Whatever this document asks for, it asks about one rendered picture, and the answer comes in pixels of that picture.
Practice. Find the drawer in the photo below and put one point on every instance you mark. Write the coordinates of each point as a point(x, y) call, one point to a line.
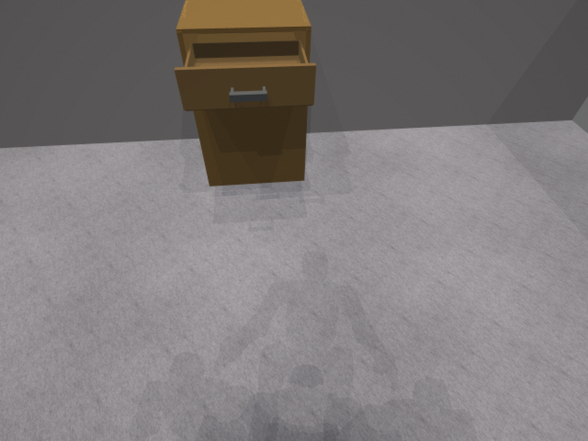
point(212, 68)

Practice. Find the handle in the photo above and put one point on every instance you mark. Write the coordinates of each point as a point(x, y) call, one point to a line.
point(246, 96)

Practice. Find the cabinet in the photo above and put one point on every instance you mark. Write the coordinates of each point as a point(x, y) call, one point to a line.
point(249, 145)

